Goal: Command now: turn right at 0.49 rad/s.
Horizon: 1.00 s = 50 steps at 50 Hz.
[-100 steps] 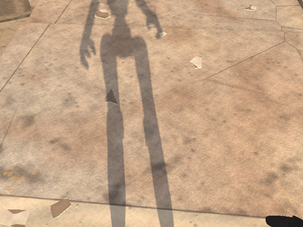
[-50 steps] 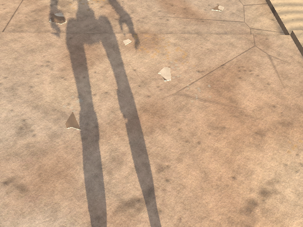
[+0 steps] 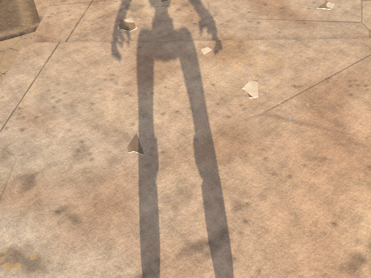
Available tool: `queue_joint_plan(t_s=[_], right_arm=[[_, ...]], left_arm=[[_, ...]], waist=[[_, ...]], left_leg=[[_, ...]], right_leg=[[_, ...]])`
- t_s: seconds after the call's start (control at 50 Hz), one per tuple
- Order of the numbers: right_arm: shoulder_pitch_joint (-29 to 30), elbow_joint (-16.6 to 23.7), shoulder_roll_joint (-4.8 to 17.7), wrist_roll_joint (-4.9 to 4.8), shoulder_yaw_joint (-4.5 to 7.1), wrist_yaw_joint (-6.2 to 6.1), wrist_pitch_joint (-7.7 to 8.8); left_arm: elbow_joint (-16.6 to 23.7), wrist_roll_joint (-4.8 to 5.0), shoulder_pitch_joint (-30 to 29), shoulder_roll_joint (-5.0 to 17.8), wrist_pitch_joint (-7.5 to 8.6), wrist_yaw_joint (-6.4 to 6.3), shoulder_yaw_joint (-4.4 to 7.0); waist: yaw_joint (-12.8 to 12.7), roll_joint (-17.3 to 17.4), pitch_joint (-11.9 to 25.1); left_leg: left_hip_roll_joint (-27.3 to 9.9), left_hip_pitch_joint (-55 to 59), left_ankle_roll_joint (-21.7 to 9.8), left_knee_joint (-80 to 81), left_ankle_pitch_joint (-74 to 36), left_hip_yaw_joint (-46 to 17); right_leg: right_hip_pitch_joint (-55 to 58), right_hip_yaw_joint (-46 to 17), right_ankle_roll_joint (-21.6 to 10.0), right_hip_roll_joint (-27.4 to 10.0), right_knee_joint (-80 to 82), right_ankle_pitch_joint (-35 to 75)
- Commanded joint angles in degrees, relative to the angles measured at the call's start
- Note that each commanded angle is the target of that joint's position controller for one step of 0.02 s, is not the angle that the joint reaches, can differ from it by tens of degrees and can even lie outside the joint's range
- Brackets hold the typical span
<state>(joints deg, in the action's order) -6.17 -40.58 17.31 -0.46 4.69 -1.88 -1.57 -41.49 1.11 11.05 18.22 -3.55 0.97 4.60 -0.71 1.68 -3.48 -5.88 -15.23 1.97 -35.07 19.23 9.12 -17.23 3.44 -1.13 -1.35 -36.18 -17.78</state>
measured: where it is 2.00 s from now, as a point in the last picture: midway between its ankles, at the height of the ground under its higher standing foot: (177, 205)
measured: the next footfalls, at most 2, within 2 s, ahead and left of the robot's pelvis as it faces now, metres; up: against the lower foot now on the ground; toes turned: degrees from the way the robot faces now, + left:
left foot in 0.54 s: +0.11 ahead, +0.12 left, +0.00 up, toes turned -19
left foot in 1.20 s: +0.38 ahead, +0.15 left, +0.00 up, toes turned +5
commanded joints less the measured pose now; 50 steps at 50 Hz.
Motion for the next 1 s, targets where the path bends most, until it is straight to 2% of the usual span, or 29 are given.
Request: queue_joint_plan(t_s=[0.02,0.04,0.06,0.08,0.1,0.12,0.18,0.26,0.34,0.42,0.48,0.52,0.54,0.56,0.58,0.6,0.62,0.64,0.7,0.74,0.78,0.8,0.82,0.84,0.86,0.88,0.9,0.94,1.0], right_arm=[[3.4,6.2,2.5,2.39,0.22,-0.2,0.69],[6.6,6.5,5.1,1.16,1.0,-0.62,0.89],[6.2,6.1,6.2,0.05,1.43,-0.69,0.87],[4.9,4.8,6.7,0.25,1.82,-1.05,0.82],[4.4,4.1,7.4,0.77,2.15,-1.44,0.72],[3.3,3.6,7.2,0.96,2.26,-1.4,0.73],[1.1,2.9,5.7,0.43,1.99,-0.93,1.0],[2.8,3.5,4.9,0.4,1.68,-0.98,1.24],[3.5,3.7,5.0,0.29,1.58,-0.61,1.92],[2.3,3.5,5.4,0.03,1.53,0.16,2.86],[0.4,2.9,4.8,-0.07,0.98,1.06,3.23],[-1.8,2.0,2.4,0.32,0.01,1.94,3.65],[-1.5,1.9,2.2,1.16,-0.42,2.2,3.87],[-0.8,2.8,6.0,1.76,-0.01,1.99,3.91],[2.0,3.3,7.5,2.02,-0.19,1.89,3.87],[3.4,3.2,6.1,1.43,-0.41,2.1,3.81],[2.9,3.4,6.4,0.85,-0.19,2.36,3.82],[1.2,2.6,6.7,0.6,-0.23,2.16,3.79],[-3.3,1.9,8.3,-0.22,-0.08,1.09,3.33],[-4.8,2.2,8.4,-0.46,0.01,0.53,3.0],[-2.7,3.8,7.7,-0.74,-0.07,0.23,2.65],[0.1,5.5,6.5,-0.9,-0.4,0.26,2.63],[2.6,7.5,4.0,-1.13,-1.05,0.36,2.96],[3.8,9.5,2.2,-1.61,-1.59,0.68,3.64],[4.4,10.5,4.7,-1.56,-0.94,0.85,4.19],[2.5,9.7,5.8,-1.63,-0.42,1.15,4.5],[1.1,9.0,4.9,-1.8,-0.56,1.57,4.52],[2.5,9.5,3.6,-1.75,-0.92,2.77,4.45],[5.3,11.3,1.1,-1.37,-2.05,4.67,4.54]], left_arm=[[4.7,-1.71,5.6,16.5,1.62,-0.94,3.95],[5.0,-3.3,6.9,14.5,3.17,-0.33,3.29],[5.0,-2.88,4.6,12.9,4.25,-0.35,2.7],[5.2,-1.54,1.6,11.5,4.54,-0.81,2.48],[5.6,-0.5,-0.8,9.6,4.37,-1.32,1.78],[6.0,-0.25,-1.6,8.7,4.07,-1.83,1.26],[6.8,-0.69,-0.4,8.4,3.68,-2.54,1.03],[7.2,-0.46,0.8,9.1,3.03,-3.04,1.36],[7.9,-0.63,0.0,9.8,2.44,-3.05,1.76],[8.7,-0.9,-1.5,9.6,1.94,-2.59,1.72],[8.4,-1.35,-2.6,6.9,1.64,-2.36,0.41],[7.5,-1.23,-4.0,3.2,1.72,-2.26,-1.25],[6.2,-1.61,-1.6,1.8,2.17,-2.08,-1.83],[5.3,-3.2,1.4,1.7,2.82,-1.97,-1.91],[4.4,-3.72,5.6,2.8,3.39,-1.73,-1.42],[4.3,-3.94,3.9,3.9,3.53,-1.91,-1.29],[4.2,-3.35,0.4,5.9,3.5,-2.2,-0.66],[4.5,-2.96,-1.3,5.6,3.37,-2.47,-0.53],[5.7,-1.87,-2.9,3.1,3.87,-2.37,-0.78],[5.7,-1.17,-2.7,1.7,5.77,-1.97,-0.81],[4.6,-0.81,-0.1,1.6,7.71,-1.35,-0.39],[3.7,-0.8,2.8,2.5,8.39,-1.17,0.13],[2.6,-0.96,7.0,5.0,8.82,-1.23,1.03],[1.2,-0.99,11.2,8.9,9.0,-1.07,2.12],[0.6,-1.28,11.5,9.1,9.07,-0.99,2.4],[0.8,-1.28,11.5,6.5,9.13,-1.39,1.8],[0.8,-1.23,11.4,5.3,9.05,-1.67,1.48],[0.5,-1.12,10.8,4.7,8.45,-1.82,1.11],[0.4,-1.18,9.2,5.4,7.94,-2.07,0.86]], waist=[[-1.3,-21.8,6.7],[-4.5,-13.2,11.0],[-2.7,-10.1,8.5],[-1.1,-7.0,6.8],[-0.3,-6.2,5.9],[0.5,-6.9,6.4],[0.7,-6.8,8.5],[-0.4,-7.9,7.1],[-1.0,-9.3,5.8],[-1.2,-9.9,7.3],[-1.2,-9.8,9.5],[1.1,-8.6,9.5],[0.9,-7.1,8.8],[-1.8,-0.9,8.8],[-6.1,6.0,7.9],[-5.0,7.5,7.1],[-2.6,6.6,5.2],[-1.7,6.2,6.6],[-0.3,8.3,2.8],[-0.2,8.9,0.5],[-1.8,7.7,1.3],[-3.7,4.9,1.9],[-5.4,-1.5,2.2],[-5.8,-10.6,1.1],[-5.2,-12.2,-2.8],[-4.3,-7.4,-2.8],[-3.8,-5.7,-1.6],[-4.1,-6.0,-1.5],[-4.4,-6.0,-1.7]], left_leg=[[5.9,-22.3,2.7,-25.4,21.6,-2.9],[5.9,-23.1,2.2,-34.4,22.9,-11.9],[4.7,-24.3,1.1,-36.1,17.8,-13.4],[3.6,-24.9,0.7,-34.4,12.1,-13.7],[3.0,-24.9,0.9,-32.4,7.9,-14.1],[3.5,-22.2,1.3,-32.4,4.7,-13.9],[5.2,-20.3,2.5,-30.7,0.0,-13.7],[5.8,-21.0,4.0,-21.4,-1.2,-14.6],[6.4,-17.6,4.4,-13.6,-0.9,-15.4],[6.8,-12.6,3.7,-8.5,0.8,-15.1],[5.5,-6.2,2.7,-3.8,0.5,-13.2],[4.7,3.0,1.2,9.6,-9.5,-12.2],[3.6,7.7,0.0,15.8,-18.8,-14.1],[-2.1,10.7,-2.4,15.1,-31.3,-21.2],[-5.3,8.1,-7.5,12.2,-37.2,-23.9],[-5.4,3.1,-10.3,14.0,-25.8,-25.8],[-2.9,2.0,-9.2,14.7,-18.9,-25.3],[-1.7,2.3,-8.2,15.1,-11.0,-25.3],[-2.2,0.5,-10.6,18.7,14.7,-32.2],[-3.4,-0.1,-12.5,19.9,19.8,-37.1],[-1.3,-3.3,-11.8,17.6,17.7,-36.3],[1.4,-8.5,-10.0,13.8,14.6,-33.1],[6.3,-16.3,-6.9,4.3,11.0,-26.0],[10.7,-26.0,-4.5,-8.1,8.3,-18.0],[7.5,-34.4,-3.9,-17.2,13.8,-17.2],[5.3,-37.6,-3.8,-23.9,12.5,-18.6],[4.1,-39.4,-3.8,-26.9,9.1,-18.6],[2.2,-40.7,-3.3,-27.8,2.9,-16.8],[1.7,-33.8,-1.3,-21.5,-5.8,-11.3]], right_leg=[[16.0,-35.1,-17.0,-20.8,16.4,40.1],[15.2,-36.2,-21.6,-22.1,18.0,34.2],[14.1,-30.9,-18.8,-19.0,17.9,28.7],[13.4,-26.7,-15.1,-15.6,17.4,23.6],[12.8,-24.7,-12.7,-13.8,17.1,23.2],[11.3,-22.6,-11.9,-12.0,17.2,25.4],[12.9,-20.9,-12.0,-10.2,17.2,28.1],[14.4,-23.4,-12.0,-9.4,17.4,22.1],[11.4,-26.6,-12.1,-8.3,16.9,16.1],[10.4,-29.0,-12.5,-8.3,14.4,20.4],[10.1,-27.8,-12.0,-8.7,11.5,28.8],[7.2,-25.3,-9.4,-6.7,10.5,26.5],[5.5,-23.9,-6.7,-4.8,11.2,20.6],[3.7,-19.5,-3.6,-0.8,7.3,11.0],[3.8,-14.9,-0.9,3.2,7.3,-1.2],[6.6,-13.2,1.1,2.6,9.5,0.0],[6.7,-12.4,1.6,3.1,8.8,1.9],[7.2,-10.9,1.4,3.8,7.8,1.1],[1.7,-6.3,0.7,5.7,4.1,-7.9],[-0.3,-5.7,0.1,4.8,4.9,-7.2],[5.0,-6.7,-1.2,3.3,9.0,-5.4],[11.3,-9.1,-2.5,1.2,12.2,-5.7],[18.4,-16.9,-5.1,-4.0,17.0,-11.0],[24.3,-30.8,-9.9,-13.1,23.5,-15.3],[24.7,-37.8,-14.2,-20.9,24.2,-7.8],[26.4,-35.1,-14.9,-21.4,23.0,-0.7],[28.6,-30.5,-13.5,-19.8,22.6,3.4],[28.9,-20.9,-10.3,-16.5,23.6,11.7],[21.1,-9.6,-8.6,-12.3,25.6,19.5]])
Keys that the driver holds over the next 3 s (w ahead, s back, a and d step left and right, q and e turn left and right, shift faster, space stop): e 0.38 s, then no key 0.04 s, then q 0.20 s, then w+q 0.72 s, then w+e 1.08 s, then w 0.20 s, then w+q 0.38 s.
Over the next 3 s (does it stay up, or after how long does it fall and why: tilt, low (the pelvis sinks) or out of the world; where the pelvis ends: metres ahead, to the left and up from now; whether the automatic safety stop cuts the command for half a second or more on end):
stays up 1.19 -0.05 0.02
